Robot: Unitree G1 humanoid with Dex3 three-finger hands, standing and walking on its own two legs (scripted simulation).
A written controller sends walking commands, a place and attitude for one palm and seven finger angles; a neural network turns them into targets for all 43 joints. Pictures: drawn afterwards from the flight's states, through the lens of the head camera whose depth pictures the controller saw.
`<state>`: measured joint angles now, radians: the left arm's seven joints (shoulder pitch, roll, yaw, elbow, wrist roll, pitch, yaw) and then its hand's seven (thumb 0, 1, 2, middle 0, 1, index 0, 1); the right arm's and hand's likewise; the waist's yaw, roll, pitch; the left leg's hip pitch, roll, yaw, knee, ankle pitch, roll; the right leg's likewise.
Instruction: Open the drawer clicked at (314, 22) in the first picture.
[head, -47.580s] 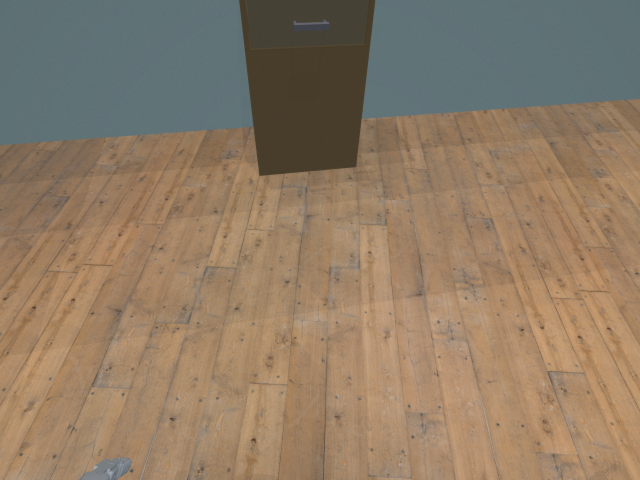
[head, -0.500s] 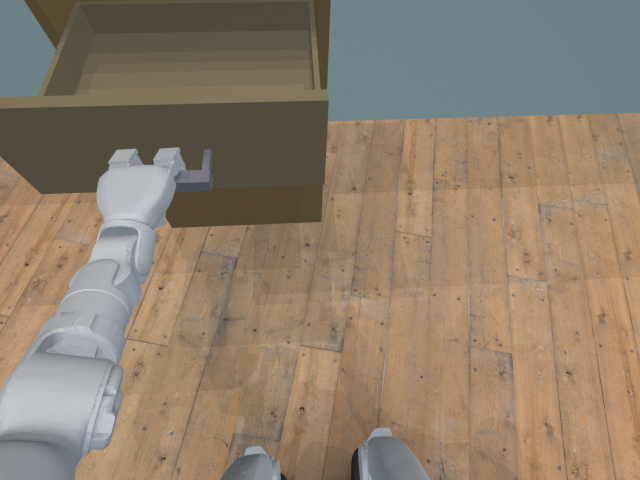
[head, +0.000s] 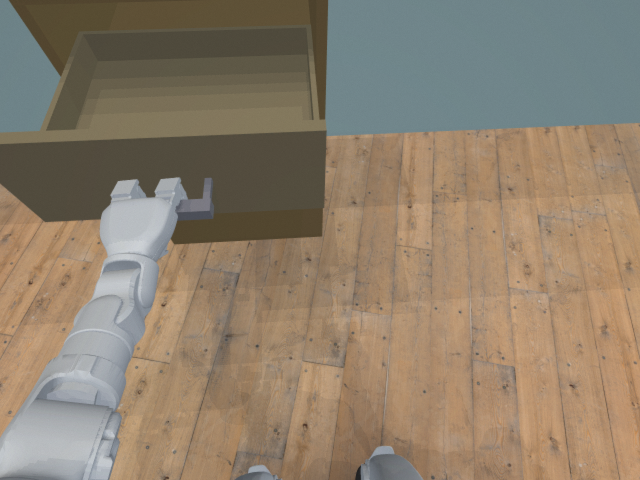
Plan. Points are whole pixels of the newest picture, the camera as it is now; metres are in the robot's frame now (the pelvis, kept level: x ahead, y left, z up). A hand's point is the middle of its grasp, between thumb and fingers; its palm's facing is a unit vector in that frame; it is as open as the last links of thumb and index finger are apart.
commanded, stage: pull the drawer open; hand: left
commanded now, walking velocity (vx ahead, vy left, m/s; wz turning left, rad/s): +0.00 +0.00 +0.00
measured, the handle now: (166, 199) +0.49 +0.21 -0.01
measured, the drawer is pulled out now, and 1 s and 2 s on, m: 0.30 0.29 0.30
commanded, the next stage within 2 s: none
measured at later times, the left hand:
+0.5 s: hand (158, 233) +0.45 +0.22 -0.03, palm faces -0.07 -0.02 -1.00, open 5.7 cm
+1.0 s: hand (158, 234) +0.45 +0.22 -0.03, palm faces -0.06 -0.02 -1.00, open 5.6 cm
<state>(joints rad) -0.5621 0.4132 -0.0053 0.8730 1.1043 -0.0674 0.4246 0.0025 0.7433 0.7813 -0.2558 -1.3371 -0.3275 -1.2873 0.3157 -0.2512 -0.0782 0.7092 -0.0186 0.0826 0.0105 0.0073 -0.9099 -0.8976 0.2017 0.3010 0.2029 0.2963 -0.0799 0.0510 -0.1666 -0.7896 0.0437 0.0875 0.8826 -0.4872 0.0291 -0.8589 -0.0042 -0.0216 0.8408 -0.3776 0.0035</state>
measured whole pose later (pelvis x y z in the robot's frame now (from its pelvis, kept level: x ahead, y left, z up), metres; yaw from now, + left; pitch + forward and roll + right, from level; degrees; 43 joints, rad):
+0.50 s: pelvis +0.02 +0.00 +0.00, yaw +0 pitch +24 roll +0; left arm -0.60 0.40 -0.01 0.93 1.13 -0.08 0.44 0.01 0.71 0.83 -0.34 -1.32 -0.39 -1.34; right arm 0.26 -0.25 -0.07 0.72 -0.04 0.08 0.01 0.01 -0.91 -0.90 0.20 0.30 0.20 0.30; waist -0.05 0.05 -0.18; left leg -0.80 0.01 0.03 0.91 -0.47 0.02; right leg -0.85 0.00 -0.01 0.85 -0.41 0.00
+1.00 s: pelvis -0.04 +0.00 -0.02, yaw -1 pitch +24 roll -1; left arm -0.77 0.53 0.06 1.09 1.12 -0.12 0.42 0.01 0.72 0.82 -0.34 -1.34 -0.38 -1.34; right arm 0.32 -0.29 -0.06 0.75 -0.03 0.04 -0.01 0.01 -0.91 -0.90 0.20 0.30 0.20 0.30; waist -0.14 0.04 -0.15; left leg -0.93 0.02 0.03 0.99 -0.48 0.02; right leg -1.01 0.01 0.01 0.94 -0.35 0.00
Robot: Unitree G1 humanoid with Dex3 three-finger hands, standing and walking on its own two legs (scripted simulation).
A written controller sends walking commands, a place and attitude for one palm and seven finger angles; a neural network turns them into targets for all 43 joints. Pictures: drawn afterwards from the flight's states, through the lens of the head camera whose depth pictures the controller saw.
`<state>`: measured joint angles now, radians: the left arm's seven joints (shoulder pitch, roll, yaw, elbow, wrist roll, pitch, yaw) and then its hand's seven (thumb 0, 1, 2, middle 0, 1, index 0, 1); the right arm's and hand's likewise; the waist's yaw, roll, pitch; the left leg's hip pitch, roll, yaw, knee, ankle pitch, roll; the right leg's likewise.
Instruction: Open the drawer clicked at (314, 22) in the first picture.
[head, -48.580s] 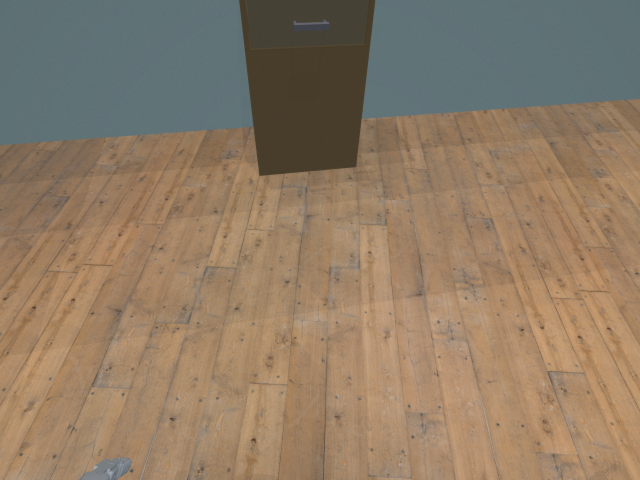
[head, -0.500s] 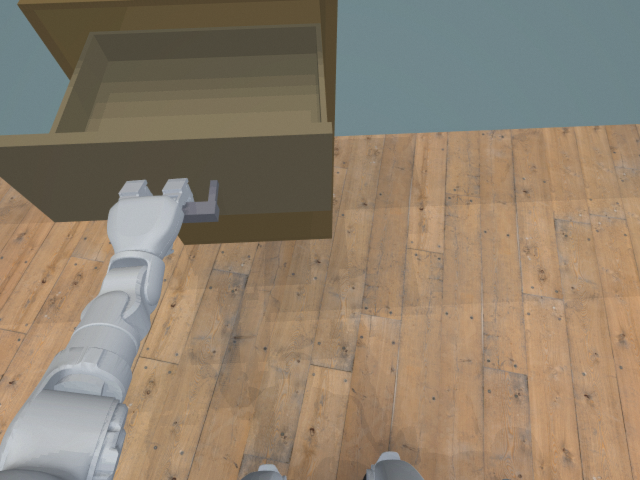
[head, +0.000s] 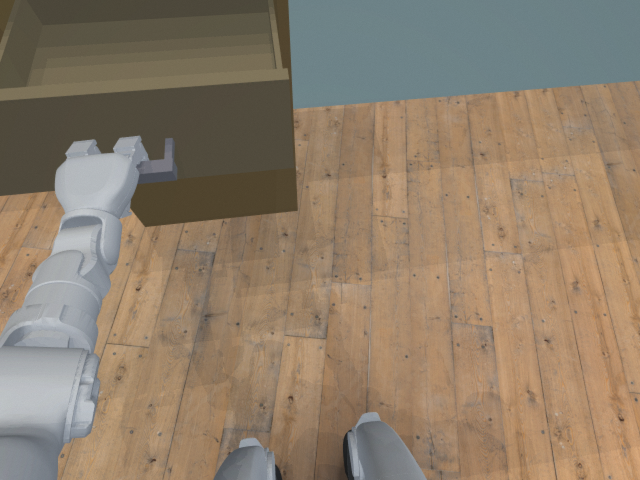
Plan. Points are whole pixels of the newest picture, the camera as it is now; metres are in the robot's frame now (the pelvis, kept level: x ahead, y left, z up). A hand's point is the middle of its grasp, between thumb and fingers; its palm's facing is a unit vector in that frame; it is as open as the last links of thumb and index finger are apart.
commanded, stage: pull the drawer open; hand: left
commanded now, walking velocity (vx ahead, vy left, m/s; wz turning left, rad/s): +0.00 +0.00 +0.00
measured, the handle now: (125, 161) +0.54 +0.23 +0.01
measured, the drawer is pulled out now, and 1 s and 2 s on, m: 0.29 0.30 0.29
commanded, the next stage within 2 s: none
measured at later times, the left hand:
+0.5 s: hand (119, 210) +0.47 +0.24 -0.01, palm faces -0.05 -0.05 -1.00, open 5.6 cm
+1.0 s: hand (118, 210) +0.47 +0.24 -0.01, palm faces -0.07 -0.01 -1.00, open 5.7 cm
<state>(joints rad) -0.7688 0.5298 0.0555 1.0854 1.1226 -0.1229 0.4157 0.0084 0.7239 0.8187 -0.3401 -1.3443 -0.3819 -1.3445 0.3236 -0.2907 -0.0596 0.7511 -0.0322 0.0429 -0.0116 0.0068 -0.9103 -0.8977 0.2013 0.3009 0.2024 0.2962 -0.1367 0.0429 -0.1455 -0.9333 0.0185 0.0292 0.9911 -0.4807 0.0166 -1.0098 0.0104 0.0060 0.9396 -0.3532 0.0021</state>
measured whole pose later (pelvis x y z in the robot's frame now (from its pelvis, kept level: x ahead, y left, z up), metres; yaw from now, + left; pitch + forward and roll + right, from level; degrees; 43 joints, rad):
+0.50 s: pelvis +0.02 +0.02 +0.01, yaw -1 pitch +23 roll -1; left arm -0.66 0.44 0.01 0.98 1.10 -0.08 0.43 0.01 0.74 0.79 -0.32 -1.35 -0.38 -1.34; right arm 0.33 -0.26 -0.06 0.73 -0.02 0.05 0.01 0.01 -0.91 -0.90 0.20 0.30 0.20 0.30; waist -0.10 0.06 -0.17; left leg -0.87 0.01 0.05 0.96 -0.50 0.04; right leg -0.94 0.01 0.02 0.89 -0.36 0.03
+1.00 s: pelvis +0.04 +0.00 +0.01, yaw +1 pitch +23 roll -1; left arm -0.65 0.41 -0.02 0.96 1.12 -0.06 0.43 0.01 0.71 0.82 -0.34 -1.32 -0.38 -1.34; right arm 0.26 -0.25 -0.07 0.73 -0.04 0.07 0.00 0.01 -0.91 -0.90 0.20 0.30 0.20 0.30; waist -0.06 0.06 -0.16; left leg -0.82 0.01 0.00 0.92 -0.50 0.01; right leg -0.89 0.00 -0.02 0.88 -0.39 0.00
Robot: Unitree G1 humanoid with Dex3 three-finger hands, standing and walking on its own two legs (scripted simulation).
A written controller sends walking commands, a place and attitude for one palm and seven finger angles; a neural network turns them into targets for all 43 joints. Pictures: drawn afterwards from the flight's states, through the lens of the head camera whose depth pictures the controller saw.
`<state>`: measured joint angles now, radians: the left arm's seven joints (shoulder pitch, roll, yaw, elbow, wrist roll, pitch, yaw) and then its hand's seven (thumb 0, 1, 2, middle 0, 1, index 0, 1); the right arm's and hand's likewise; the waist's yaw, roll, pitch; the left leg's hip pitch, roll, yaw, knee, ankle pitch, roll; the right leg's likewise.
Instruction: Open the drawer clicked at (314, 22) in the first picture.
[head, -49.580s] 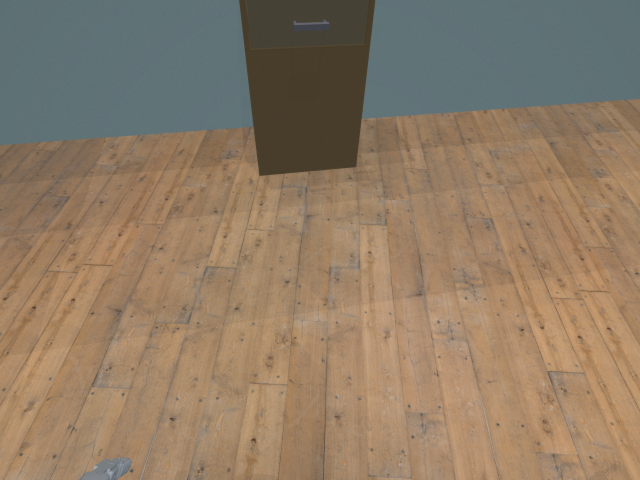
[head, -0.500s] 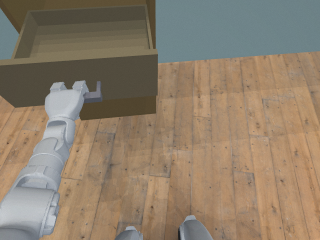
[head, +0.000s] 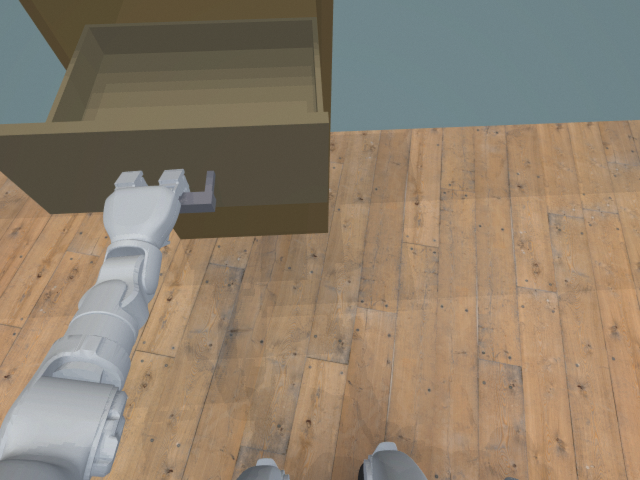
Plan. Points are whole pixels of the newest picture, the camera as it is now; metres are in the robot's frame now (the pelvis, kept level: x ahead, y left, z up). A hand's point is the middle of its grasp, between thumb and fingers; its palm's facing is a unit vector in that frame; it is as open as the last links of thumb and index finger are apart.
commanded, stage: pull the drawer open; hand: left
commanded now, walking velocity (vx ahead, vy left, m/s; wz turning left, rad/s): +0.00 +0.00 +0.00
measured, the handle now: (168, 191) +0.50 +0.22 +0.00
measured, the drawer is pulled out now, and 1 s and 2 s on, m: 0.30 0.29 0.30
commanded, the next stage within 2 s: open the thumb to release the handle in 1.80 s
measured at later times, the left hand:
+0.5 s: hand (159, 240) +0.43 +0.23 -0.02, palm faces -0.04 -0.04 -1.00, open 6.1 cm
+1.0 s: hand (159, 229) +0.45 +0.23 -0.02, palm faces -0.05 -0.02 -1.00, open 5.8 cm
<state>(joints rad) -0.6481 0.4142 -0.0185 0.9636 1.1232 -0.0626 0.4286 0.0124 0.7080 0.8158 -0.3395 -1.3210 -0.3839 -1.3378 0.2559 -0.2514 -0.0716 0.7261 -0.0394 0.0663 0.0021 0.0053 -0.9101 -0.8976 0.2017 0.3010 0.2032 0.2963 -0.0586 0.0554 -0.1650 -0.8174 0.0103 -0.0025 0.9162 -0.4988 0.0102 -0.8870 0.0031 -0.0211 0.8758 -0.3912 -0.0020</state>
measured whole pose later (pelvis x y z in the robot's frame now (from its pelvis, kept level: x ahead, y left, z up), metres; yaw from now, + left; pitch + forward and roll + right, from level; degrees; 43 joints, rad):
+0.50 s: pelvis +0.00 +0.01 +0.00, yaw -4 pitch +23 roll -1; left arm -0.45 0.45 0.06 0.77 1.09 -0.06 0.43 0.01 0.75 0.78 -0.24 -1.28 -0.30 -1.24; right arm 0.30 -0.27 -0.09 0.72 -0.02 0.06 0.01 0.01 -0.91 -0.90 0.20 0.30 0.20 0.30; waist -0.10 0.05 -0.16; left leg -0.78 0.03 0.06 0.88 -0.49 0.02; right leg -0.87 0.03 0.04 0.84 -0.36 0.01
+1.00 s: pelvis +0.02 +0.02 +0.01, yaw -1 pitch +23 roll -1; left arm -0.57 0.38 -0.04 0.86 1.12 -0.03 0.44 0.01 0.70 0.83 -0.33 -1.32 -0.38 -1.33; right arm 0.25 -0.23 -0.06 0.72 -0.04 0.07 0.02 0.01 -0.91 -0.90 0.20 0.30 0.20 0.30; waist -0.04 0.05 -0.17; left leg -0.78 -0.01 0.02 0.92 -0.47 0.03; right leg -0.84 -0.01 0.00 0.84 -0.39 0.02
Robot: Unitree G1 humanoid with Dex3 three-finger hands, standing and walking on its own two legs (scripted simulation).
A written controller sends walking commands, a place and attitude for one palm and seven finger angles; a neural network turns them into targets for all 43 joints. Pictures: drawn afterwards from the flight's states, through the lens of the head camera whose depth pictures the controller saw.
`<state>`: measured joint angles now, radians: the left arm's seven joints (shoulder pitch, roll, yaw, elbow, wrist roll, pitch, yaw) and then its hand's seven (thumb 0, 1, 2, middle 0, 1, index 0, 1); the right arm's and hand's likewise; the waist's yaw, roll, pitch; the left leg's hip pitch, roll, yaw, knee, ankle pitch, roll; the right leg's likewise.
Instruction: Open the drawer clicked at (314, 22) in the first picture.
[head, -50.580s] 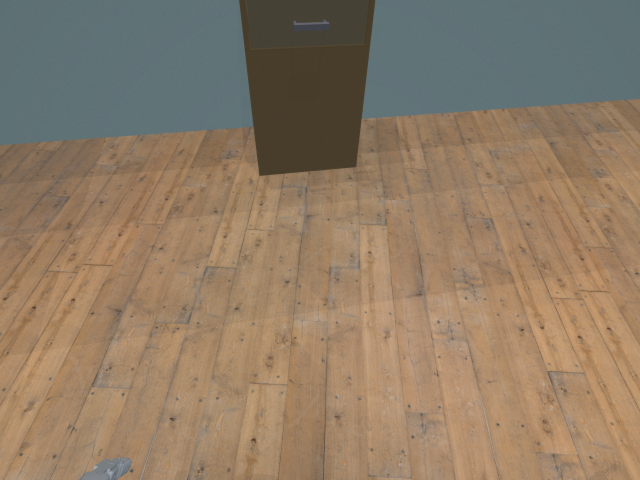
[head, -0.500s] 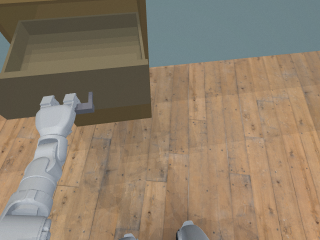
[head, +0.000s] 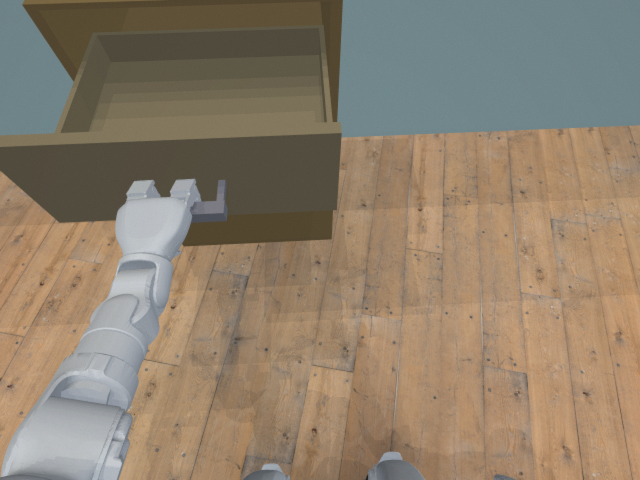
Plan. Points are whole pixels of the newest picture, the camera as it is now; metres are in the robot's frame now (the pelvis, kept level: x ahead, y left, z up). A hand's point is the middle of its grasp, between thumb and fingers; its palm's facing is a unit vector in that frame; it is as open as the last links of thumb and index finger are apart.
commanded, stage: pull the drawer open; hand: left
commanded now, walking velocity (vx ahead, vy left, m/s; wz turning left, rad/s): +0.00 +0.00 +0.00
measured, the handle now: (180, 200) +0.48 +0.21 -0.01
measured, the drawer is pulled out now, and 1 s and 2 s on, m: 0.29 0.30 0.30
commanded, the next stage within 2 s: open the thumb to release the handle in 0.80 s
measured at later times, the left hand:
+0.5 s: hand (170, 254) +0.41 +0.22 -0.03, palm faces -0.05 -0.03 -1.00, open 6.1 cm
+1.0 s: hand (169, 249) +0.41 +0.22 -0.03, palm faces -0.05 -0.02 -1.00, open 5.9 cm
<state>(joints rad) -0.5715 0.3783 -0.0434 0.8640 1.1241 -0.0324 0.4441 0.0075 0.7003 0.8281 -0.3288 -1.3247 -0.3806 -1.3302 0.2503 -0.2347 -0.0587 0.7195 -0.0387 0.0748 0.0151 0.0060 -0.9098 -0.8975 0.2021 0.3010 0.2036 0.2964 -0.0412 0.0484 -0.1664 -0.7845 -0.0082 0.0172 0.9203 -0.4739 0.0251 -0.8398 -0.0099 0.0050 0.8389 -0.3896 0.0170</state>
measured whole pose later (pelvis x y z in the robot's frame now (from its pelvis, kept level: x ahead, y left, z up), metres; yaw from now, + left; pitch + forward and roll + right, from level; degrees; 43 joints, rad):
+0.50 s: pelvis -0.04 -0.02 -0.01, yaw -2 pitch +22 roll +0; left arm -0.56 0.48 0.07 0.90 1.10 -0.08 0.43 0.01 0.75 0.78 -0.26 -1.27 -0.30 -1.26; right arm 0.32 -0.27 -0.09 0.75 -0.03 0.06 0.01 0.01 -0.91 -0.90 0.20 0.30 0.20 0.30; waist -0.10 0.04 -0.15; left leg -0.82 0.03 0.04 0.92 -0.49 0.01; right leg -0.92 0.03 0.03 0.87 -0.35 0.00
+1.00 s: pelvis -0.03 -0.01 -0.01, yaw +0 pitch +23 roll -1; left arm -0.66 0.42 0.00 0.98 1.13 -0.07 0.44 0.00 0.69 0.82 -0.34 -1.30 -0.37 -1.32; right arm 0.25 -0.24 -0.06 0.74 -0.04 0.05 0.01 0.01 -0.91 -0.90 0.20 0.30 0.20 0.30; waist -0.06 0.05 -0.16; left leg -0.84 0.00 0.00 0.95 -0.50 0.02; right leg -0.92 0.00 0.00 0.89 -0.38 0.01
